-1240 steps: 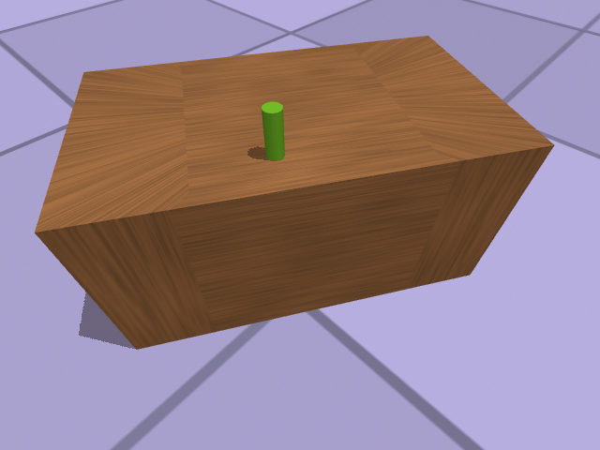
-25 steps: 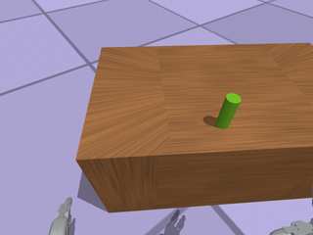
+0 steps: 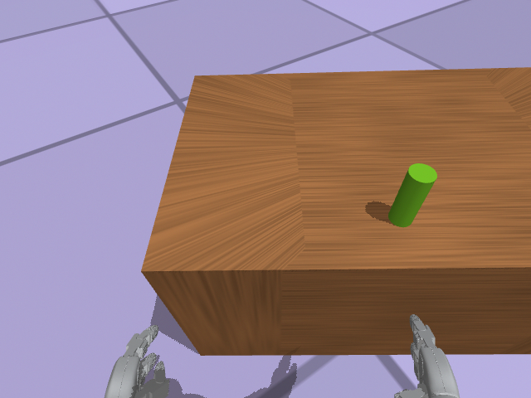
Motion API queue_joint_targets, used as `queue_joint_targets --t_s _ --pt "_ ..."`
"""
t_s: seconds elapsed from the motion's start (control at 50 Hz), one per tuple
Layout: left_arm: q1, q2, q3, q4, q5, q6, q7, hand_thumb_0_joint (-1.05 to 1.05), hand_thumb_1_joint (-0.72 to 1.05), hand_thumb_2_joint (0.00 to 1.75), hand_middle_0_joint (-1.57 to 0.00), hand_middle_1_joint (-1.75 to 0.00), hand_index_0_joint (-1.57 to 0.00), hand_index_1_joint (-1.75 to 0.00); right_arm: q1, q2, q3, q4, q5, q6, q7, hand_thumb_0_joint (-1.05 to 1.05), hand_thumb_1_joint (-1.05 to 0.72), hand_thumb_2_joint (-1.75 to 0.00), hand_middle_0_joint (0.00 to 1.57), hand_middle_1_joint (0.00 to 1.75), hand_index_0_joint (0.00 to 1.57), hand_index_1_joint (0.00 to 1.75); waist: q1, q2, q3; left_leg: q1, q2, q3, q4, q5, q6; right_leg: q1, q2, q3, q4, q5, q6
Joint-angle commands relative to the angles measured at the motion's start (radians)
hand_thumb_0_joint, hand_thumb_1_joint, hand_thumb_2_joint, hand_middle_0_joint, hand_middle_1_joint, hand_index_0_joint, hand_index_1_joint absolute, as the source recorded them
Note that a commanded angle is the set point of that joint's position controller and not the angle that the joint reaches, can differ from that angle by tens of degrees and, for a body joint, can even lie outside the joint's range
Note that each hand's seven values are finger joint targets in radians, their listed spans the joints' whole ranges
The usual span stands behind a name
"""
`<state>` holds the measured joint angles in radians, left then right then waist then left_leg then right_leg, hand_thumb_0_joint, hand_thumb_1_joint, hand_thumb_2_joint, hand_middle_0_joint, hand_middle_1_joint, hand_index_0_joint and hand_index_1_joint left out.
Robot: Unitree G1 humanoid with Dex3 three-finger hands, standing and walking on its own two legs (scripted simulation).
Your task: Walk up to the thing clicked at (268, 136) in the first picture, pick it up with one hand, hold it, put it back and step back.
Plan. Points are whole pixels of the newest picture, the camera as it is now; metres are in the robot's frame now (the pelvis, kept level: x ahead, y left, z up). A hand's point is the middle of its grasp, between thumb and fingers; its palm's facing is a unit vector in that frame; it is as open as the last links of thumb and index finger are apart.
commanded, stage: home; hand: right
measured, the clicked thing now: (410, 197) +0.49 -0.27 -0.03
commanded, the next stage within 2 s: none
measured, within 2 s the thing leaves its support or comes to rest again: neither
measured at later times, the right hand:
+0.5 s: hand out of the picture +0.13 -0.24 -0.12, palm faces -0.04 +0.93 -0.38, open 17.4 cm
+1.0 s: hand out of the picture +0.03 -0.26 -0.13, palm faces -0.06 +0.93 -0.37, open 17.4 cm
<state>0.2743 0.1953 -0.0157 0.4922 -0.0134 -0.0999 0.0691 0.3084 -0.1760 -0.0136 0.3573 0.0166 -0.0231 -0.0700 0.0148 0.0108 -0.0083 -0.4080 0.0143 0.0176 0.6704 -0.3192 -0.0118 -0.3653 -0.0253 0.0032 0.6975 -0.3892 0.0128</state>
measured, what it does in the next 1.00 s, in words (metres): stands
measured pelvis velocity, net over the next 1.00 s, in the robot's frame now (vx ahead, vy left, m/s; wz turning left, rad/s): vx -0.02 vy -0.01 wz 0.00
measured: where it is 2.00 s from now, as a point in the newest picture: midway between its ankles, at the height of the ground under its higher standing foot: outside the picture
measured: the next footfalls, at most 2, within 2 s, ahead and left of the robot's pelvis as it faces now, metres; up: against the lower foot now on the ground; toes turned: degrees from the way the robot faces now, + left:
none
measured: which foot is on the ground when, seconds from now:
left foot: down 0.00-1.00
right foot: down 0.00-1.00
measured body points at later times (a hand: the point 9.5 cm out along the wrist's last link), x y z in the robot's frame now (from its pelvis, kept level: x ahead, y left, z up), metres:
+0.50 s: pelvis +0.01 +0.00 +0.00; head +0.01 +0.01 +0.45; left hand +0.12 +0.28 -0.12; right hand +0.13 -0.29 -0.09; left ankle +0.02 +0.13 -0.72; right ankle -0.02 -0.12 -0.72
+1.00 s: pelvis -0.02 -0.01 +0.02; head -0.03 +0.01 +0.47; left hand +0.03 +0.29 -0.12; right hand +0.04 -0.31 -0.10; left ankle +0.02 +0.13 -0.72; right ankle -0.02 -0.12 -0.72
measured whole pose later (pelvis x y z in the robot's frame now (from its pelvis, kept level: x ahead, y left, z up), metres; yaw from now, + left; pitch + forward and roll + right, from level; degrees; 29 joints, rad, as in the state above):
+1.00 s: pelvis -0.02 -0.01 +0.02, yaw +0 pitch -4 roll -1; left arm 0.17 0.35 0.00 1.11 0.02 0.00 -0.02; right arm 0.18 -0.35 0.03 1.08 -0.02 -0.01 -0.01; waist 0.00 -0.01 0.05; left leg -0.17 0.05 0.00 0.41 -0.17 -0.03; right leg -0.10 0.01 -0.02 0.38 -0.20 0.00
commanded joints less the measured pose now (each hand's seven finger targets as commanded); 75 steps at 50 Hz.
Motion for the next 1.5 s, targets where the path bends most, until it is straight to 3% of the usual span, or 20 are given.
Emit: queue_joint_targets --t_s 0.0,0.02,0.1,0.14,0.2,0.22,0.24,0.26,0.28,0.38,0.46,0.56,0.66,0.78,0.9,0.98,1.04,1.14,1.28,1.48 --pt "-0.054 0.12 0.051 -0.078 0.004 -0.03 0.012 0.0 0.9 0.9 -0.2 -0.3 -0.2 -0.3 0.053 -0.105 -0.05 -0.17 -0.001 -0.031 -0.026 0.0 0.59 -0.03 0.05 0.05 0.05 0.05 -0.013 -0.046 -0.145 0.163 -0.018 0.043 -0.072 0.299 0.02 0.0 0.018 -0.031 -0.089 0.347 -0.005" --pt "-0.065 0.123 0.051 -0.072 0.004 -0.022 0.015 0.0 0.9 0.9 -0.2 -0.3 -0.2 -0.3 0.033 -0.081 -0.015 -0.154 -0.004 -0.026 -0.025 0.0 0.57 -0.04 0.05 0.05 0.05 0.05 0.0 -0.021 -0.114 0.134 -0.018 0.043 -0.077 0.282 0.017 -0.009 0.018 -0.033 -0.089 0.315 -0.01" --pt "-0.081 0.132 0.054 -0.049 0.002 -0.012 0.015 0.0 0.9 0.9 -0.2 -0.3 -0.2 -0.3 -0.017 -0.064 0.0 -0.114 -0.002 -0.021 -0.021 0.0 0.54 -0.06 0.05 0.06 0.05 0.06 0.011 0.068 -0.049 0.063 -0.016 0.04 -0.094 0.17 0.007 -0.037 0.02 -0.034 -0.09 0.196 -0.029" --pt "-0.096 0.133 0.055 -0.057 0.001 -0.013 0.018 0.0 0.9 0.9 -0.2 -0.3 -0.2 -0.3 -0.023 -0.065 0.0 -0.129 -0.003 -0.023 -0.024 0.0 0.54 -0.06 0.05 0.06 0.05 0.06 0.006 0.081 -0.086 0.073 -0.015 0.035 -0.087 0.175 0.005 -0.023 0.023 -0.034 -0.083 0.205 -0.029" --pt "-0.096 0.136 0.059 -0.048 -0.001 -0.016 0.024 0.0 0.9 0.9 -0.2 -0.3 -0.2 -0.3 -0.078 -0.146 -0.054 -0.242 -0.007 -0.025 -0.04 0.0 0.55 -0.05 0.05 0.05 0.05 0.05 -0.01 0.014 -0.191 0.112 -0.007 0.027 -0.061 0.246 0.006 0.024 0.028 -0.035 -0.066 0.271 -0.025" --pt "-0.095 0.128 0.053 -0.044 -0.001 -0.014 0.024 0.0 0.9 0.9 -0.2 -0.3 -0.2 -0.3 -0.047 -0.113 -0.024 -0.207 -0.008 -0.02 -0.038 0.0 0.54 -0.06 0.05 0.05 0.05 0.05 -0.007 0.004 -0.185 0.118 -0.006 0.022 -0.062 0.251 0.007 0.017 0.031 -0.039 -0.061 0.272 -0.023" --pt "-0.089 0.144 0.065 -0.044 0.0 -0.016 0.028 0.0 0.9 0.9 -0.2 -0.3 -0.2 -0.3 -0.078 -0.163 -0.071 -0.259 -0.008 -0.017 -0.047 0.0 0.55 -0.06 0.05 0.05 0.05 0.05 -0.01 -0.017 -0.241 0.135 -0.007 0.026 -0.047 0.289 0.009 0.041 0.028 -0.034 -0.057 0.313 -0.02" --pt "-0.076 0.294 0.089 0.123 0.086 0.022 -0.004 0.0 0.9 0.9 -0.2 -0.3 -0.2 -0.3 -0.006 -0.339 -0.087 0.063 -0.088 -0.027 -0.014 0.0 0.56 -0.05 0.05 0.05 0.05 0.05 -0.026 -0.061 -0.205 0.203 0.09 -0.073 -0.024 0.413 0.056 0.061 -0.041 0.036 -0.033 0.44 -0.038" --pt "-0.053 0.281 0.094 0.136 0.09 0.042 -0.02 0.0 0.9 0.9 -0.2 -0.3 -0.2 -0.3 0.02 -0.348 -0.092 0.093 -0.09 -0.029 0.001 0.0 0.55 -0.05 0.05 0.05 0.05 0.05 -0.011 -0.052 -0.227 0.192 0.101 -0.079 -0.018 0.43 0.081 0.097 -0.042 0.041 -0.02 0.441 -0.046" --pt "-0.09 0.283 0.082 0.188 0.058 0.054 -0.05 0.0 0.9 0.9 -0.2 -0.3 -0.2 -0.3 -0.072 -0.289 -0.049 0.188 -0.056 -0.046 0.039 0.0 0.57 -0.04 0.05 0.05 0.05 0.05 -0.001 -0.023 -0.095 0.115 0.083 -0.062 -0.077 0.26 0.071 0.08 -0.05 0.075 -0.116 0.296 -0.053" --pt "-0.1 0.29 0.079 0.262 0.048 0.064 -0.056 0.0 0.9 0.9 -0.2 -0.3 -0.2 -0.3 -0.109 -0.324 -0.042 0.308 -0.055 -0.048 0.043 0.0 0.55 -0.05 0.05 0.05 0.05 0.05 0.005 0.01 -0.075 0.164 0.098 -0.08 -0.11 0.35 0.063 0.107 -0.047 0.072 -0.139 0.324 -0.047" --pt "-0.127 0.321 0.075 0.345 0.044 0.074 -0.06 0.0 0.9 0.9 -0.2 -0.3 -0.2 -0.3 -0.146 -0.35 -0.034 0.419 -0.048 -0.033 0.043 0.0 0.57 -0.04 0.05 0.05 0.05 0.05 -0.004 -0.012 -0.018 0.179 0.093 -0.083 -0.174 0.25 0.052 0.132 -0.058 0.1 -0.247 0.256 -0.058" --pt "-0.132 0.34 0.066 0.427 0.039 0.078 -0.062 0.0 0.9 0.9 -0.2 -0.3 -0.2 -0.3 -0.162 -0.376 -0.019 0.522 -0.041 -0.028 0.042 0.0 0.56 -0.05 0.05 0.05 0.05 0.05 -0.006 0.003 -0.025 0.24 0.104 -0.09 -0.23 0.303 0.04 0.195 -0.064 0.1 -0.306 0.312 -0.049" --pt "-0.154 0.367 0.059 0.501 0.04 0.085 -0.064 0.0 0.9 0.9 -0.2 -0.3 -0.2 -0.3 -0.183 -0.396 -0.009 0.603 -0.037 -0.012 0.044 0.0 0.55 -0.05 0.05 0.05 0.05 0.05 -0.013 -0.03 0.056 0.236 0.095 -0.097 -0.313 0.077 0.032 0.152 -0.068 0.115 -0.421 0.093 -0.043" --pt "-0.153 0.371 0.057 0.547 0.036 0.081 -0.068 0.0 0.9 0.9 -0.2 -0.3 -0.2 -0.3 -0.181 -0.398 -0.004 0.654 -0.037 -0.012 0.05 0.0 0.54 -0.06 0.05 0.05 0.05 0.05 -0.012 -0.016 0.05 0.24 0.105 -0.109 -0.35 0.08 0.032 0.193 -0.072 0.11 -0.437 0.118 -0.037" --pt "-0.148 0.371 0.059 0.568 0.036 0.086 -0.07 0.0 0.9 0.9 -0.2 -0.3 -0.2 -0.3 -0.181 -0.404 -0.004 0.678 -0.037 -0.009 0.05 0.0 0.55 -0.05 0.05 0.05 0.05 0.05 -0.01 0.004 0.073 0.212 0.103 -0.12 -0.382 -0.015 0.028 0.174 -0.064 0.106 -0.449 0.063 -0.033" --pt "-0.151 0.358 0.058 0.576 0.034 0.087 -0.071 0.0 0.9 0.9 -0.2 -0.3 -0.2 -0.3 -0.188 -0.407 -0.003 0.684 -0.039 -0.009 0.048 0.0 0.54 -0.06 0.05 0.06 0.05 0.06 -0.008 0.024 0.061 0.17 0.114 -0.136 -0.416 -0.041 0.032 0.223 -0.059 0.088 -0.425 0.113 -0.033" --pt "-0.149 0.364 0.054 0.595 0.032 0.08 -0.068 0.0 0.9 0.9 -0.2 -0.3 -0.2 -0.3 -0.189 -0.391 0.001 0.699 -0.033 -0.013 0.049 0.0 0.55 -0.05 0.05 0.05 0.05 0.05 -0.01 -0.01 0.037 0.233 0.11 -0.119 -0.38 0.094 0.029 0.219 -0.081 0.102 -0.442 0.166 -0.033" --pt "-0.141 0.36 0.051 0.609 0.033 0.086 -0.068 0.0 0.9 0.9 -0.2 -0.3 -0.2 -0.3 -0.191 -0.403 -0.003 0.711 -0.032 -0.005 0.051 0.0 0.52 -0.07 0.06 0.06 0.06 0.06 -0.012 0.003 0.061 0.209 0.112 -0.134 -0.404 0.003 0.032 0.194 -0.073 0.09 -0.448 0.113 -0.03" --pt "-0.157 0.359 0.047 0.612 0.027 0.078 -0.063 0.0 0.9 0.9 -0.2 -0.3 -0.2 -0.3 -0.21 -0.397 -0.002 0.719 -0.028 -0.009 0.052 0.0 0.52 -0.07 0.06 0.06 0.06 0.06 -0.013 -0.012 0.016 0.278 0.116 -0.116 -0.373 0.208 0.033 0.237 -0.093 0.09 -0.444 0.26 -0.028"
